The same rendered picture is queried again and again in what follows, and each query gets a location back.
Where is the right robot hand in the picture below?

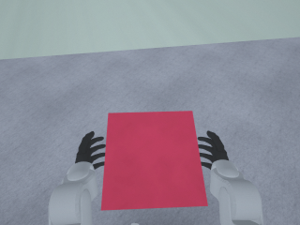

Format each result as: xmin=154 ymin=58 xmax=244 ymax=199
xmin=197 ymin=130 xmax=229 ymax=170

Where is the robot right forearm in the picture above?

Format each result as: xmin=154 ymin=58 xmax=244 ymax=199
xmin=209 ymin=159 xmax=263 ymax=225

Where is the robot left forearm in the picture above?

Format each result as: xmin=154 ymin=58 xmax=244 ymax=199
xmin=48 ymin=161 xmax=98 ymax=225

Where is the left robot hand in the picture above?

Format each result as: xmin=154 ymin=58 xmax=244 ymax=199
xmin=75 ymin=131 xmax=106 ymax=170

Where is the carton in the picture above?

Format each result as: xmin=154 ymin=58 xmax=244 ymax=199
xmin=101 ymin=111 xmax=208 ymax=211

